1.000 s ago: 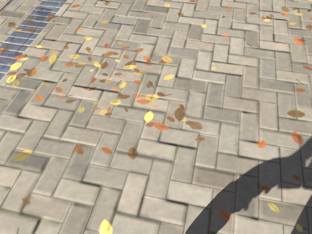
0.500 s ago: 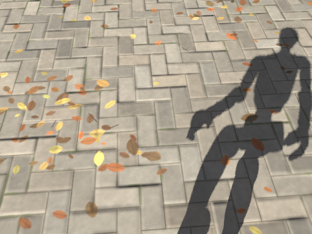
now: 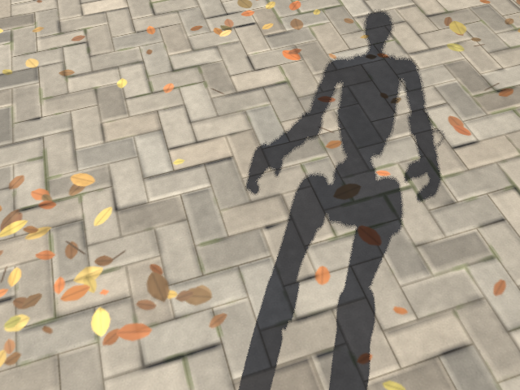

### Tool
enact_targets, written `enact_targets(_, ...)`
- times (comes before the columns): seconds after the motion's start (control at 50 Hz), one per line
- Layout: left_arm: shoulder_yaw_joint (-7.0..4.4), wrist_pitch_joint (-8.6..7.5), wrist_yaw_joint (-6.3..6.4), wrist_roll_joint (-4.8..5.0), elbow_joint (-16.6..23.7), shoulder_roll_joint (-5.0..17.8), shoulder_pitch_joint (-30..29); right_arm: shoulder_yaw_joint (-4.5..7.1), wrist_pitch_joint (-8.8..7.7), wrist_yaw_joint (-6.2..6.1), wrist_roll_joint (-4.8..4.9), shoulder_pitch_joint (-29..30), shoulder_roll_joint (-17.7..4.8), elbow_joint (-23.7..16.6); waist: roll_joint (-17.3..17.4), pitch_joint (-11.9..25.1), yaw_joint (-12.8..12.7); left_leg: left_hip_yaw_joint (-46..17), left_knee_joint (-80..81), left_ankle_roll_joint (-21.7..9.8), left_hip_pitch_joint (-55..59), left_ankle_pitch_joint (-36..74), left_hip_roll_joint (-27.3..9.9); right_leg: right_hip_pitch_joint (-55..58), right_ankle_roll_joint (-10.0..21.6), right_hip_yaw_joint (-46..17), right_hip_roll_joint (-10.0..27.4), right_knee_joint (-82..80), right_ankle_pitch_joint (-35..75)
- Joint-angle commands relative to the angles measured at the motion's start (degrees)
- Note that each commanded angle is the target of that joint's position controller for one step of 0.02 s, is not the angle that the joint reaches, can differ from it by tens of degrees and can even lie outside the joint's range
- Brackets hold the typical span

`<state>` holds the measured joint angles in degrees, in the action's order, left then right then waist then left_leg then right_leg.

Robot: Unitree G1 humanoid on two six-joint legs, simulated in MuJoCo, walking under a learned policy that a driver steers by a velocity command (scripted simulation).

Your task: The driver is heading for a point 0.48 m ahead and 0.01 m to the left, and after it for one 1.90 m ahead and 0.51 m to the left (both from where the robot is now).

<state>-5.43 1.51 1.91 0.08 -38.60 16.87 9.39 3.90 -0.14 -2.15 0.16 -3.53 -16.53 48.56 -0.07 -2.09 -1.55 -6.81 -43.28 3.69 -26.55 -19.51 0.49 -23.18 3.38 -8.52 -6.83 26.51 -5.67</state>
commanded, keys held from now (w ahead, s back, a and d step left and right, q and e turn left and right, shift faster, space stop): no key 0.68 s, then w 0.32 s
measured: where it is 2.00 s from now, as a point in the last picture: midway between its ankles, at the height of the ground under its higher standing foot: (293, 345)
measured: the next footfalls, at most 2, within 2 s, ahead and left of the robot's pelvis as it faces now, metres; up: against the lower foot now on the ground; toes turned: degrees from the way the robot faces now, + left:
left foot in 0.08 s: +0.07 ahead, +0.15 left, +0.00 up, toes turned -7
right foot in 0.42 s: +0.02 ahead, -0.11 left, +0.00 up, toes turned -3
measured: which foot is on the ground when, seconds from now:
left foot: up 0.00-0.06, down 0.08-1.00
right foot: down 0.00-0.10, up 0.12-0.40, down 0.42-0.92, up 0.94-1.00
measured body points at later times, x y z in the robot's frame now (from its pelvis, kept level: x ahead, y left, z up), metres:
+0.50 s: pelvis +0.01 +0.02 +0.00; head +0.03 +0.01 +0.45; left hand +0.17 +0.26 -0.11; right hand +0.09 -0.25 -0.12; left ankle +0.03 +0.15 -0.73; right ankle -0.02 -0.11 -0.74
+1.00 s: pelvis +0.07 +0.04 +0.00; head +0.07 +0.06 +0.45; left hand +0.17 +0.30 -0.14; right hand +0.07 -0.25 -0.12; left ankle +0.05 +0.13 -0.74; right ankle -0.02 -0.10 -0.68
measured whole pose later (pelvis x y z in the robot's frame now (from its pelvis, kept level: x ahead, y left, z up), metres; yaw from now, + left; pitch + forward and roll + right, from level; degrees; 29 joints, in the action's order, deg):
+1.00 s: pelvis +0.07 +0.04 +0.00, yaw -6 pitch +0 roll -1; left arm -3.3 -2.1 1.2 2.0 -47.8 15.8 17.0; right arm 3.1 -6.0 1.3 0.5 -17.5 -15.7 56.2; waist -1.9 0.2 1.3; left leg 2.3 -30.5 -3.2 -11.9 -18.7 0.7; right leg -18.0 1.5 -3.6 -0.9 52.6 -25.8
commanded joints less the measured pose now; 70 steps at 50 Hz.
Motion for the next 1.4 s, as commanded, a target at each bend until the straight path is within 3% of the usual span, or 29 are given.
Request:
enact_targets(0.02, -2.09, -0.07, 0.35, -0.01, 4.48, 8.65, -1.07, 1.32, -1.45, 0.54, 0.3, -2.37, -5.59, -2.75, -9.53, 9.12, 0.97, 1.59, 5.63, -0.86, 3.83, 0.37, 1.04, 9.1, 8.02, -18.48, 14.21, -8.04, -7.09)
enact_targets(0.06, -1.58, 0.5, 0.61, 0.43, 4.74, 7.92, -1.6, 1.48, -2.01, 1.38, 0.14, -6.45, -5.65, -1.56, -9.36, 9.6, 3.0, 3.61, 16.23, -2.67, 11.14, 6.74, 0.68, 7.59, 5.94, -17.14, 12.59, -4.84, -4.32)
enact_targets(0.08, -1.13, 0.7, 0.75, 0.49, 4.35, 6.68, 0.42, 1.94, -2.05, 1.6, -0.57, -7.91, -7.36, -1.31, -6.81, 9.47, 3.02, 1.14, 21.07, -4.46, 16.06, 9.96, -3.34, 4.48, 3.47, -14.8, 10.1, -1.44, -7.14)
enact_targets(0.1, -0.24, 0.73, 0.68, -0.05, 4.22, 3.48, 3.12, 2.5, -1.74, 1.47, -1.82, -7.76, -11.08, -2.05, 5.71, 9.42, 0.84, -10.96, 25.3, -8.92, 20.79, 13.51, -15.59, -2.57, 0.17, -6.63, 3.27, 11.59, -19.63)
enact_targets(0.12, -1.21, -0.12, 0.52, 0.48, 6.82, 6.26, 0.58, 2.91, -1.55, 1.49, -3.49, -6.24, -13.46, -2.48, 18.86, 5.09, 0.56, -24.16, 28.61, -18.44, 15.19, 19.46, -23.04, -10.5, -2.37, 0.06, -2.55, 22.11, -30.51)
enact_targets(0.14, -2.29, -0.65, 0.33, -0.28, 5.34, 10.3, 1.0, 2.24, -1.83, 1.21, -3.14, -2.97, -10.45, -4.53, 12.52, 4.74, 0.75, -22.11, 27.89, -19.67, 13.89, 20.34, -22.4, -9.93, -3.65, -3.43, -0.03, 32.18, -28.03)
enact_targets(0.18, -2.38, 0.11, 0.4, -0.04, 2.08, 8.76, 3.98, 1.47, -1.85, 0.86, -1.05, -0.03, -7.56, -5.36, 6.82, 4.62, -0.8, -11.82, 25.03, -14.91, 15.02, 21.06, -15.9, -9.43, -5.47, -2.67, 0.24, 38.36, -22.24)
enact_targets(0.2, -1.86, 0.52, 0.48, -0.28, 1.69, 7.13, 4.43, 1.06, -1.79, 0.8, -0.26, -0.35, -6.63, -5.14, 6.79, 4.0, -0.33, -10.43, 24.61, -14.88, 15.82, 22.61, -15.24, -10.16, -6.5, -2.77, 0.51, 40.42, -20.3)
enact_targets(0.26, -0.31, 0.56, 0.28, 0.39, 2.16, 3.59, 2.02, 0.19, -1.19, 0.68, -0.56, -2.58, -5.0, -4.1, 8.55, 4.04, 0.91, -4.71, 24.36, -14.68, 17.69, 23.63, -11.77, -6.8, -8.13, 1.08, 2.77, 31.54, -17.79)
enact_targets(0.32, 1.15, 0.14, -0.08, 0.25, 3.05, 1.47, -1.81, 0.57, -0.48, 0.56, -0.51, -5.16, -7.32, -3.04, 11.69, 4.74, 3.74, -3.53, 23.25, -14.63, 18.51, 24.64, -11.35, 1.48, -8.68, 6.32, 5.97, 15.16, -19.28)
enact_targets(0.4, 0.43, -0.03, -0.14, 0.4, 0.23, 4.16, 2.26, 0.26, -0.56, 1.07, 0.88, -7.87, -7.66, -1.6, 9.6, 4.12, 2.17, -4.39, 20.51, -12.16, 16.14, 26.63, -11.06, 14.29, -5.59, 7.24, 5.86, -8.4, -1.9)
enact_targets(0.42, 0.19, 0.03, 0.23, -0.05, 0.45, 6.29, 2.86, -0.24, -1.34, 1.42, 0.27, -8.98, -6.65, -1.4, 6.44, 5.97, 2.62, -3.62, 19.65, -9.04, 12.72, 23.43, -10.23, 20.58, -3.82, 2.83, 9.69, -7.56, 5.9)
enact_targets(0.44, -0.5, 0.34, 0.67, -0.48, 0.54, 10.12, 3.71, -0.65, -2.43, 2.24, -1.43, -10.33, -5.41, -1.85, -2.03, 8.44, 4.74, 0.74, 16.05, -6.12, 8.97, 16.81, -6.15, 25.33, -1.25, -1.76, 15.33, -1.91, 20.18)
enact_targets(0.46, 0.19, 0.3, -0.1, -0.84, -0.56, 7.17, 2.16, -1.16, -2.82, 2.36, -1.27, -9.77, -3.03, -1.45, -8.33, 9.16, 5.12, 4.67, 17.94, -3.34, 12.84, 8.62, -3.46, 18.58, 1.53, -1.33, 15.16, -1.6, 11.58)
enact_targets(0.5, 1.08, -0.48, -1.08, -1.37, -0.54, 3.43, 0.93, -0.82, -2.33, 2.1, -1.15, -4.57, -5.09, -1.28, -4.41, 5.49, 2.58, 5.51, 16.63, -1.43, 14.04, 10.41, -2.77, 14.15, 0.23, -0.05, 11.96, -3.24, 1.12)
enact_targets(0.68, 1.77, -2.15, -0.8, -0.86, -3.46, 3.44, 1.86, -0.62, -0.65, 0.88, -0.69, -6.1, -4.69, 2.49, -2.4, 0.97, 2.98, 5.09, 17.15, -1.58, 15.57, 12.02, -3.1, 9.27, -1.23, 0.91, 10.19, -3.75, -2.82)
enact_targets(0.72, 1.31, -1.85, -0.54, -0.41, -4.71, 4.64, 3.73, -0.59, -0.5, 0.72, -0.27, -6.85, -4.22, 3.71, -3.49, 1.43, 2.18, 8.38, 13.96, -1.77, 13.73, 1.38, -0.36, 9.69, 0.17, 0.01, 9.87, -5.79, -19.06)
enact_targets(0.76, 0.46, -1.64, -0.44, 0.1, -5.22, 7.64, 6.38, -0.52, -1.2, 0.76, 0.41, -4.61, -3.92, 2.61, -8.42, -2.31, 0.14, 11.07, 5.68, -2.64, 5.16, -6.52, 1.6, 9.14, 4.76, -9.69, 15.66, -12.37, -38.85)
enact_targets(0.82, 0.28, -3.16, -0.18, 0.52, -5.84, 7.93, 7.05, -0.16, -3.71, 1.78, 1.75, -3.04, -4.41, 0.98, -11.66, -6.68, 0.17, 6.55, -2.38, -6.61, -2.24, -9.22, -2.57, 9.36, 9.81, -20.46, 23.39, -16.85, -38.39)
enact_targets(0.9, 0.75, -3.31, -0.6, 1.46, -4.2, 5.87, -0.25, 0.58, -5.61, 3.31, 1.16, -15.57, -4.33, 7.18, -6.48, -1.17, 7.22, 9.95, 15.84, -7.98, 22.55, 6.6, 0.11, 1.37, 4.36, -5.61, 15.05, -8.42, -22.91)
enact_targets(0.92, 1.62, -3.58, -0.72, 0.83, -3.57, 2.75, -1.1, 1.18, -5.59, 3.25, 0.61, -21.17, -6.13, 8.9, -0.35, 0.82, 8.82, 2.03, 19.45, -8.56, 29.45, 3.49, -4.76, -3.49, 1.68, 0.3, 10.8, 2.89, -18.6)
enact_targets(0.94, 2.3, -4.37, -0.55, 0.68, -1.15, -0.2, -1.54, 2.57, -5.76, 3.27, 0.6, -26.12, -12.94, 9.19, 15.73, 2.01, 9.1, -21.48, 29.71, -14.92, 35.39, -7.05, -17.55, -14.4, -2.6, 8.45, 3.62, 21.46, -21.31)
enact_targets(0.96, 1.37, -5.34, -0.31, 2.04, -0.75, 3.12, -1.43, 1.84, -6.29, 3.68, -0.28, -25.02, -11.86, 8.44, 14.71, 0.14, 8.51, -34.34, 34.37, -20.33, 33.48, -13.11, -23.49, -20.75, -2.41, 3.67, 4.17, 32.6, -28.4)
enact_targets(1.0, 0.96, -6.52, -1.08, 2.66, -2.64, 4.55, 0.99, 0.47, -6.78, 3.33, 0.14, -18.25, -7.3, 5.87, 7.2, -4.34, 5.12, -24.21, 33.99, -17.41, 31.63, -13.24, -19.85, -25.24, -0.2, 2.41, 9.87, 37.83, -17.82)
enact_targets(1.06, 0.54, -6.84, -1.96, 1.06, -2.93, 3.92, -1.16, -0.72, -6.25, 3.34, -0.1, -18.16, -4.78, 5.44, 5.87, -3.04, 4.75, -11.32, 35.06, -13.5, 30.76, 4.66, -14.64, -22.53, -0.28, 5.02, 12.78, 32.47, -6.73)
enact_targets(1.18, 2.01, -6.45, -3.06, 1.04, -0.01, -0.11, -9.91, -0.88, -4.92, 1.78, -0.19, -21.5, -6.67, 5.9, 4.73, -3.56, 6.45, 0.38, 36.79, -13.33, 26.5, 22.58, -11.13, -17.74, -3.91, 9.7, 11.14, 15.28, 5.13)
enact_targets(1.3, 2.52, -7.24, -4.8, 1.67, 2.89, 0.84, -17.91, -0.53, -4.29, 1.42, 0.71, -25.02, -7.25, 7.09, 5.29, -6.96, 7.02, 2.23, 36.57, -13.59, 29.07, 24.35, -14.29, -13.85, -1.8, 10.26, 9.26, 4.15, 8.47)
enact_targets(1.36, 1.34, -7.51, -5.01, 1.38, 2.21, 4.06, -13.62, 0.34, -3.69, 1.26, 0.65, -23.47, -9.13, 6.48, 7.08, -1.78, 2.56, 3.42, 28.01, -11.98, 33.92, 47.18, -15.52, -5.42, 1.27, 11.59, 6.42, 2.97, 3.4)
enact_targets(1.4, -0.97, -7.11, -3.84, 1.35, -2.65, 8.34, 3.71, 0.17, -2.89, 1.16, 0.1, -22.18, -8.65, 5.55, 7.26, 9.54, -6.33, 5.42, 7.49, -9.42, 26.13, 56.53, -12.07, 19.75, 4.99, 11.15, 6.04, 3.15, 4.04)
Keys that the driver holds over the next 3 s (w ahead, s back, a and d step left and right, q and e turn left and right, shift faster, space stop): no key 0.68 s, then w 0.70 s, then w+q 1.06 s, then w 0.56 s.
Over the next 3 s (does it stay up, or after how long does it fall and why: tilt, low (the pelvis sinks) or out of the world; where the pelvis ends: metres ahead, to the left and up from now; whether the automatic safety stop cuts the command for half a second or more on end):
stays up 1.11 0.21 -0.01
